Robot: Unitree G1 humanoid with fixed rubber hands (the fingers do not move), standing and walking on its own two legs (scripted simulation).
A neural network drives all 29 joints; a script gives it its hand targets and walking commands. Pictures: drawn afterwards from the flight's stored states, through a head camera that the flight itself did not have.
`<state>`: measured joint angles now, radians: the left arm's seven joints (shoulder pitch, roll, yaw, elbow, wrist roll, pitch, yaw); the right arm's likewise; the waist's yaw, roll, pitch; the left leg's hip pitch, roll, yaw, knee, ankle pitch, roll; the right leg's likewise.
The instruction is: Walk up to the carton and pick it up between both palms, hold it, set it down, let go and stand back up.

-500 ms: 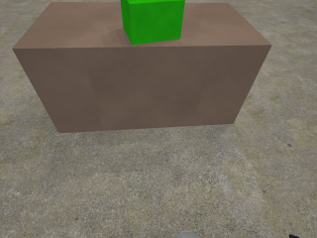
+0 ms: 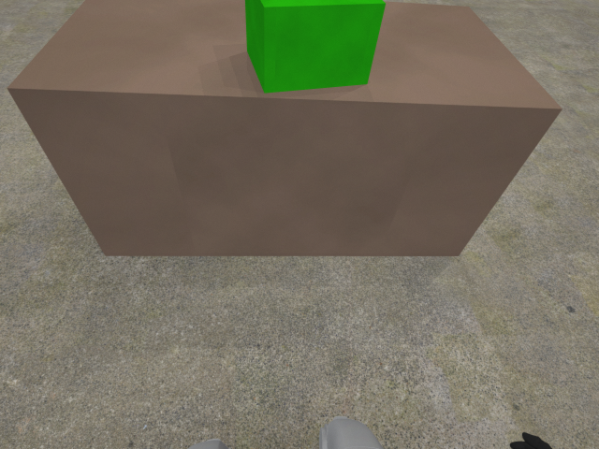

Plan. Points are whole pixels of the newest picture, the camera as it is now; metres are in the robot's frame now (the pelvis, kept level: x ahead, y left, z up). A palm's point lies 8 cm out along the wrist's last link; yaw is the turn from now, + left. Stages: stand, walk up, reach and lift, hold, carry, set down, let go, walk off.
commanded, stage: walk up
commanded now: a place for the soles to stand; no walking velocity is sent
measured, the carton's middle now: (308, 30) +1.08 -0.05 +0.07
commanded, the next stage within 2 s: none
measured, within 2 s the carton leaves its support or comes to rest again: neither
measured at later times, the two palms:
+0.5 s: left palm (52, 439) +0.17 +0.33 -0.13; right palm (527, 407) +0.20 -0.34 -0.08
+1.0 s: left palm (123, 341) +0.31 +0.27 -0.12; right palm (528, 385) +0.24 -0.39 -0.12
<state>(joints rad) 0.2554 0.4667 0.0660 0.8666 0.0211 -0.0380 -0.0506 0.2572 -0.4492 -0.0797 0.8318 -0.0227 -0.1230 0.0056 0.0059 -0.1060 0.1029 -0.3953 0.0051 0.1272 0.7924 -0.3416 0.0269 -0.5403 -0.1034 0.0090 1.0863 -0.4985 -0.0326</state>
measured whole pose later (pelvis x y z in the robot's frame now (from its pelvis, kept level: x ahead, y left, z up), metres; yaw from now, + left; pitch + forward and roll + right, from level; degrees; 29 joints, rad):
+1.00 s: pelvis +0.19 -0.05 -0.03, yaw +0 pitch -3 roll +2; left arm 0.10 0.42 0.06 0.87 0.01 0.01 -0.01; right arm 0.25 -0.44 -0.05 0.95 -0.02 -0.10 -0.03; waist -0.01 -0.06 0.12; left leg -0.50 0.01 0.04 1.03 -0.49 -0.01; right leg -0.57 -0.09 0.00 1.11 -0.56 -0.01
